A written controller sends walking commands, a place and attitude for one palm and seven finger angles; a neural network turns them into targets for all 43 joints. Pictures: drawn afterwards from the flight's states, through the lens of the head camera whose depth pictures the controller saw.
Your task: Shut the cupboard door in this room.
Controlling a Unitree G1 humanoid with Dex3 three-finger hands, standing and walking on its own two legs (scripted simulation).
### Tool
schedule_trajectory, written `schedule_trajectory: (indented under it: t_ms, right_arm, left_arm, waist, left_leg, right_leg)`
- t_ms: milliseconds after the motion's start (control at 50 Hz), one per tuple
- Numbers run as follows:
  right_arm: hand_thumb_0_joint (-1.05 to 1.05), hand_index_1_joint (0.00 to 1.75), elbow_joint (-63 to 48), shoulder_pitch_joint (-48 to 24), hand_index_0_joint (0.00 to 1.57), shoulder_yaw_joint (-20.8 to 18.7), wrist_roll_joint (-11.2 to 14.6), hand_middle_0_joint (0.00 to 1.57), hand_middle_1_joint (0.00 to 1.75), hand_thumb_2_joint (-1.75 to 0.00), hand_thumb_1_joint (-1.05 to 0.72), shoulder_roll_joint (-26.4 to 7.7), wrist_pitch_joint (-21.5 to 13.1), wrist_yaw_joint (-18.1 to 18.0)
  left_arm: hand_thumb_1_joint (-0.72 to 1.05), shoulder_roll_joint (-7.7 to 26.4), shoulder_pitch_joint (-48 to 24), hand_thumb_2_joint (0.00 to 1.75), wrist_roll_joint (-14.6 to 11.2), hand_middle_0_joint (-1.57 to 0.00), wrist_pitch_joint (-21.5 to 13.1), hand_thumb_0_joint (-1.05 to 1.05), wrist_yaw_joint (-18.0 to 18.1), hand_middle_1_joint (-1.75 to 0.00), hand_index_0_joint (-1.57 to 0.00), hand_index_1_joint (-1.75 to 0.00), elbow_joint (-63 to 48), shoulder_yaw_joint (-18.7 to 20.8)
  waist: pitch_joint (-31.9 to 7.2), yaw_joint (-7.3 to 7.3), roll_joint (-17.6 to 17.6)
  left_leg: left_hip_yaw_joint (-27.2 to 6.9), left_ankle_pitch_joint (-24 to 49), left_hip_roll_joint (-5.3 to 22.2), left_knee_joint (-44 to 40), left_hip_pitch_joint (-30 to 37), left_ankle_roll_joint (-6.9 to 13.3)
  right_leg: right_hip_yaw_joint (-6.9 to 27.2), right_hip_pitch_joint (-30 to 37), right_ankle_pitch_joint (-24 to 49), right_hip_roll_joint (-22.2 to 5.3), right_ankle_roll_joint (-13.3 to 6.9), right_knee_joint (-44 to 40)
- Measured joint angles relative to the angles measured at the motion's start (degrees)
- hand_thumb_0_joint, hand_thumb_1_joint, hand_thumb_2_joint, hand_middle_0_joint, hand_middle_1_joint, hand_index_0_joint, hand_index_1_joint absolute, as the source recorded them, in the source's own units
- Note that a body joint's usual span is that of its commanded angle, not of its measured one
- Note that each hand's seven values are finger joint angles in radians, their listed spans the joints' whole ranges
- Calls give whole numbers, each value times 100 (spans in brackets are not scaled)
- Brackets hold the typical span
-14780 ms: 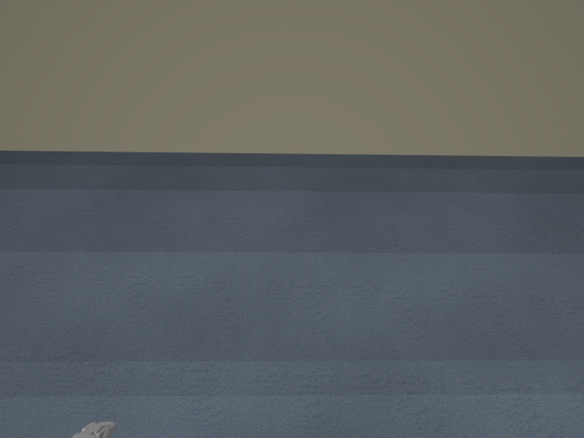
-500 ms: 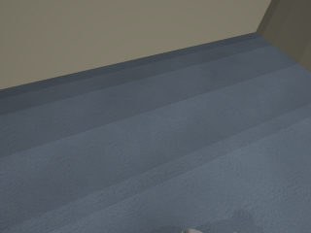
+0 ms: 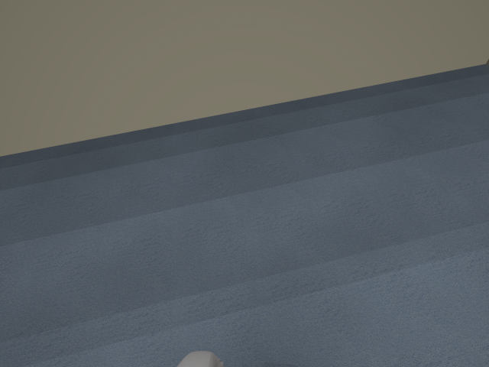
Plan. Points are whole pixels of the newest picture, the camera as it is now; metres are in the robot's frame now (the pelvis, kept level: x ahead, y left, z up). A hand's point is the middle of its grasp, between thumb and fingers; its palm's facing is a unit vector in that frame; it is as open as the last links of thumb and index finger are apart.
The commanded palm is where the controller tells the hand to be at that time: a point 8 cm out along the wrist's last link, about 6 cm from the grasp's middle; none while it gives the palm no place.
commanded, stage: turn or walk to find it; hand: left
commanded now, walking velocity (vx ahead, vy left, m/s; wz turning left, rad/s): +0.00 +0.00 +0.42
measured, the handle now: out of the picture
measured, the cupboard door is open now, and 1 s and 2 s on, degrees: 88 88 88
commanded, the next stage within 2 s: stand and wait in 1.08 s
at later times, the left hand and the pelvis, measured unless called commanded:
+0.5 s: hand out of the picture +0.00 +0.26 -0.17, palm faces +0.25 -0.94 -0.25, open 7.4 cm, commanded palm none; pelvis -0.02 +0.04 +0.00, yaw +12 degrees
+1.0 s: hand out of the picture -0.06 +0.19 -0.16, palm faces +0.44 -0.86 -0.26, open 7.4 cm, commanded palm none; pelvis -0.03 -0.01 +0.00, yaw +26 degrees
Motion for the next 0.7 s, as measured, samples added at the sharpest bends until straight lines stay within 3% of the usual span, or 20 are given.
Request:
schedule_trajectory:
  t_ms: [160,220,240,300,400,520,600,640,660,700]
  right_arm:
    - [1,30,58,-223,19,125,58,20,29,-90,-91,111,-24,-21]
    - [1,30,-57,-311,19,171,62,20,29,-90,-91,154,-139,-17]
    - [1,30,-88,-342,19,172,49,20,29,-90,-91,179,-194,-15]
    - [1,30,-166,-427,19,217,21,20,29,-90,-91,315,-296,-48]
    - [1,30,-162,-385,20,278,19,20,29,-90,-90,399,-326,-117]
    - [1,30,-155,-268,20,246,5,20,30,-90,-90,427,-309,-95]
    - [1,30,-151,-166,20,188,-21,20,30,-90,-90,383,-262,-88]
    - [1,30,-137,-94,20,153,-15,20,30,-90,-90,338,-229,-84]
    - [1,30,-129,-46,20,133,0,20,30,-90,-90,316,-215,-81]
    - [1,30,-90,6,20,67,28,20,30,-90,-90,207,-165,-81]
  left_arm:
    - [90,169,191,90,44,-20,23,1,-20,-30,-20,-30,213,72]
    - [90,302,275,90,10,-20,85,1,-26,-30,-20,-30,307,137]
    - [90,361,298,90,-13,-20,123,1,-32,-30,-20,-30,330,167]
    - [91,516,239,90,-29,-20,325,1,2,-30,-20,-30,430,223]
    - [91,557,27,90,-41,-20,331,1,-54,-30,-20,-30,401,251]
    - [91,478,-229,90,-53,-20,283,1,-46,-30,-20,-30,181,214]
    - [91,369,-416,90,-76,-20,238,1,-42,-30,-20,-30,58,166]
    - [91,309,-467,90,-89,-20,173,1,-45,-30,-20,-30,-18,132]
    - [91,290,-463,90,-86,-20,120,1,-45,-30,-20,-30,-62,115]
    - [91,157,-467,90,-42,-20,30,1,-28,-30,-20,-30,-88,70]
  waist:
    - [108,209,-239]
    - [77,221,-297]
    - [60,227,-351]
    - [87,269,-501]
    - [16,241,-399]
    - [-51,135,-290]
    - [-50,-7,-173]
    - [-64,-48,-108]
    - [-86,-51,-96]
    - [-54,-81,114]
  left_leg:
    - [362,-348,118,-1777,713,34]
    - [547,297,110,-2900,1161,126]
    - [555,358,64,-3078,1219,276]
    - [546,303,-36,-2967,1172,500]
    - [316,671,-103,-3519,1341,544]
    - [78,909,-207,-3794,1343,521]
    - [-114,919,-261,-3666,1185,433]
    - [-218,879,-298,-3503,1053,360]
    - [-259,828,-332,-3365,963,313]
    - [-364,335,-300,-2741,703,286]
  right_leg:
    - [-377,-84,-88,-223,110,204]
    - [-537,-226,-254,-329,236,562]
    - [-521,-344,-346,-400,294,806]
    - [159,-842,-1321,-282,501,2043]
    - [695,-1331,-914,-60,646,3135]
    - [885,-1216,-861,38,719,2586]
    - [877,-857,-899,179,670,1659]
    - [831,-549,-545,265,639,917]
    - [793,-355,-246,283,559,453]
    - [607,-301,-139,355,183,409]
